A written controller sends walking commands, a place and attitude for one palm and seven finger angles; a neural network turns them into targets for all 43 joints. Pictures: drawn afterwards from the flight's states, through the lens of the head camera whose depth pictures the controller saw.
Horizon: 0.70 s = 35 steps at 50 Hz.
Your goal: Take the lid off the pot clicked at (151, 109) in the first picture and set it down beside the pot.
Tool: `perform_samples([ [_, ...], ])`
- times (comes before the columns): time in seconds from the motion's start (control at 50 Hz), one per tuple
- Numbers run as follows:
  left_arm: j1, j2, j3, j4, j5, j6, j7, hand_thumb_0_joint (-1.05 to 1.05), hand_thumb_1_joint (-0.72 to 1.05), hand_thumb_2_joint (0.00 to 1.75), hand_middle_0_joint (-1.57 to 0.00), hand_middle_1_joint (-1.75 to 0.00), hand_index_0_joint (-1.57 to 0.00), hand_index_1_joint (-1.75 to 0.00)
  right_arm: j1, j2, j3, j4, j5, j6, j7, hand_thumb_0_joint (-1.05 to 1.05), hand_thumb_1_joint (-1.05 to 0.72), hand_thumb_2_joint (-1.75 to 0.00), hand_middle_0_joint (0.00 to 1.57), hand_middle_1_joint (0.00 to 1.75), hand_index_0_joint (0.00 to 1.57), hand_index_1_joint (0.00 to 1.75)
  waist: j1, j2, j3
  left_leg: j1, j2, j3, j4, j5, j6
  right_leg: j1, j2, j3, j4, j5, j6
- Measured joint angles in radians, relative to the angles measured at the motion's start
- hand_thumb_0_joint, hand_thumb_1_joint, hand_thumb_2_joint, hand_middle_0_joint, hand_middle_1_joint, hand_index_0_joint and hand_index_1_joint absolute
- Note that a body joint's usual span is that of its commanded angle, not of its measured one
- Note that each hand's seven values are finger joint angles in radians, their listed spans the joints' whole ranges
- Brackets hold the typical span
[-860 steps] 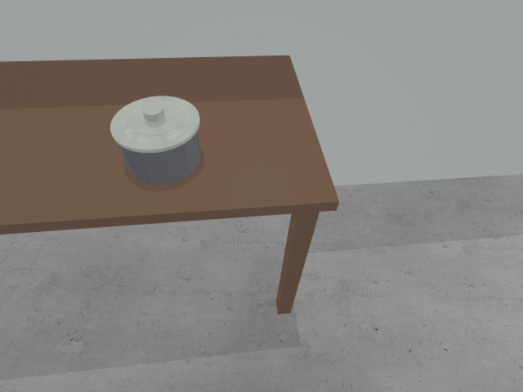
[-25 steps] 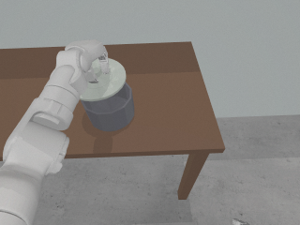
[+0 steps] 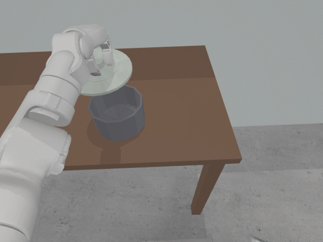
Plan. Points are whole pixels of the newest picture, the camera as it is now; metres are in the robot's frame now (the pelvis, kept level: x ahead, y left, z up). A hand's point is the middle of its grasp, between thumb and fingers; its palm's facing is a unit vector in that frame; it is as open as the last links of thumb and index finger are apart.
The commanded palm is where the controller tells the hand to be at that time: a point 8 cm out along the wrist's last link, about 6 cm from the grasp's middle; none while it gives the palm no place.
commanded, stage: lift the lid straight up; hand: left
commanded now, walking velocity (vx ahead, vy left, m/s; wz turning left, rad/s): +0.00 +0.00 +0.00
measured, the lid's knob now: (96, 62) +0.51 +0.15 +0.19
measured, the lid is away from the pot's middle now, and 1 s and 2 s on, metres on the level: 0.02 0.06 0.18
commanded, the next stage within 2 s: move the lid sideways beside the pot in 0.52 s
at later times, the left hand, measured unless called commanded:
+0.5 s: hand (91, 50) +0.47 +0.14 +0.24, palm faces -0.26 -0.05 -0.96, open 6.3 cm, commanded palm +0.47 +0.14 +0.31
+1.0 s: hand (73, 51) +0.48 +0.18 +0.24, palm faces -0.24 -0.06 -0.97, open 6.3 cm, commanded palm +0.46 +0.19 +0.31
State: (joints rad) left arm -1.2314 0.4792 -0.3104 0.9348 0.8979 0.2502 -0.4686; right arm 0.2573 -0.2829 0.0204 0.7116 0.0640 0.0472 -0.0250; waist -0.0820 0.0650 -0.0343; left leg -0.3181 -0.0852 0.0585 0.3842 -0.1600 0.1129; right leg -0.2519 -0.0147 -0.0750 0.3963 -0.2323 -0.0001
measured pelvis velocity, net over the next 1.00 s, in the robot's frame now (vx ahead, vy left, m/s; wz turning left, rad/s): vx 0.00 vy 0.00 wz -0.01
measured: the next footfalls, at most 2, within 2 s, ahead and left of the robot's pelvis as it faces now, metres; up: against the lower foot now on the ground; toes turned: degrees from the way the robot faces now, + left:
none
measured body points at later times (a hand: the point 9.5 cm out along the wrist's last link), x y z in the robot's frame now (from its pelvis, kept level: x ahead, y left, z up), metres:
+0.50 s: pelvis -0.01 +0.00 +0.00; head +0.02 -0.01 +0.45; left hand +0.48 +0.14 +0.30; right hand +0.10 -0.25 -0.13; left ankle +0.02 +0.04 -0.74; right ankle -0.02 -0.12 -0.74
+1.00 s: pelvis +0.00 +0.00 +0.00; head +0.03 -0.02 +0.45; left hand +0.49 +0.18 +0.29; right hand +0.09 -0.27 -0.13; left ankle +0.02 +0.04 -0.74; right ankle -0.02 -0.12 -0.74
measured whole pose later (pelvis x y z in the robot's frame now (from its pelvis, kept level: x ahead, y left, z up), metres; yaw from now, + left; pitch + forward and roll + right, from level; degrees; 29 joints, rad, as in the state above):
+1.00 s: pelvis +0.00 +0.00 +0.00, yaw +0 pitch +5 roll -1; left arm -1.26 0.57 -0.26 0.92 0.93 0.25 -0.53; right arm 0.25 -0.29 0.03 0.70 0.07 0.08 -0.03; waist -0.08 0.07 -0.04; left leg -0.32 -0.08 0.06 0.38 -0.16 0.11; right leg -0.25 0.00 -0.07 0.38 -0.22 0.00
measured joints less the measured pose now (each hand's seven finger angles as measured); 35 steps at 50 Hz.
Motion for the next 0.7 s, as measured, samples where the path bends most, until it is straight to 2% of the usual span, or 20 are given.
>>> perform_samples([
  [0.04, -0.001, -0.004, -0.014, -0.023, 0.000, 0.002, -0.004, 0.02, 0.37, 0.51, -0.72, -0.93, -0.82, -0.95, 0.007, -0.001, -0.005, -0.002, -0.001, -0.004, 0.004, 0.01, -0.91, -0.90, 0.20, 0.30, 0.20, 0.30, 0.004, 0.003, -0.003, 0.000, -0.003, -0.005, -0.002, 0.002, 0.000, 0.002, -0.002, -0.005, -0.002, 0.000, 0.001],
  [0.14, -0.024, -0.016, 0.003, -0.007, -0.012, 0.015, -0.018, 0.02, 0.37, 0.51, -0.72, -0.93, -0.82, -0.95, -0.010, -0.001, 0.003, 0.007, -0.002, 0.002, 0.010, 0.01, -0.91, -0.90, 0.20, 0.30, 0.20, 0.30, 0.009, 0.004, -0.007, 0.004, -0.004, -0.006, -0.001, 0.002, 0.003, 0.006, -0.003, -0.005, -0.002, 0.000, 0.002],
  [0.22, -0.065, -0.021, -0.022, 0.029, -0.003, 0.040, -0.034, 0.02, 0.37, 0.51, -0.71, -0.93, -0.82, -0.95, -0.025, 0.004, 0.009, 0.005, 0.002, 0.000, 0.008, 0.01, -0.91, -0.90, 0.20, 0.30, 0.20, 0.30, 0.007, -0.001, -0.001, 0.001, -0.004, -0.008, 0.001, 0.004, 0.002, 0.003, -0.004, -0.007, 0.002, 0.000, 0.001],
  [0.34, -0.071, -0.015, -0.019, -0.020, 0.000, 0.020, -0.039, 0.03, 0.37, 0.51, -0.71, -0.93, -0.83, -0.95, -0.023, 0.004, 0.005, -0.005, -0.006, -0.018, 0.004, 0.01, -0.91, -0.90, 0.20, 0.30, 0.20, 0.30, 0.013, 0.005, -0.003, 0.002, -0.008, -0.011, -0.008, 0.012, 0.002, 0.004, -0.007, -0.011, -0.003, 0.004, 0.002],
  [0.48, -0.139, -0.041, -0.042, 0.071, 0.005, 0.063, -0.050, 0.03, 0.37, 0.51, -0.71, -0.93, -0.83, -0.95, -0.035, 0.005, 0.017, 0.009, -0.001, -0.001, 0.009, 0.01, -0.91, -0.90, 0.20, 0.30, 0.20, 0.30, 0.012, -0.004, -0.005, -0.009, -0.008, -0.012, -0.002, 0.012, 0.002, -0.009, -0.007, -0.012, 0.008, 0.002, 0.001],
  [0.64, -0.120, -0.034, -0.025, 0.059, 0.004, 0.043, -0.058, 0.03, 0.37, 0.51, -0.71, -0.93, -0.83, -0.95, -0.024, 0.005, 0.017, 0.007, -0.004, -0.004, -0.002, 0.01, -0.91, -0.90, 0.20, 0.30, 0.20, 0.30, 0.001, -0.008, -0.001, -0.007, -0.004, -0.010, -0.003, 0.011, 0.000, -0.005, -0.002, -0.009, 0.000, 0.005, -0.001],
  [0.7, -0.100, -0.017, -0.014, 0.028, 0.018, 0.012, -0.044, 0.03, 0.37, 0.51, -0.71, -0.92, -0.83, -0.95, -0.013, 0.004, 0.016, 0.002, -0.008, -0.011, -0.008, 0.01, -0.91, -0.90, 0.20, 0.30, 0.20, 0.30, 0.000, -0.009, -0.003, -0.005, -0.002, -0.006, -0.006, 0.009, -0.001, -0.005, 0.000, -0.003, -0.002, 0.006, -0.002],
])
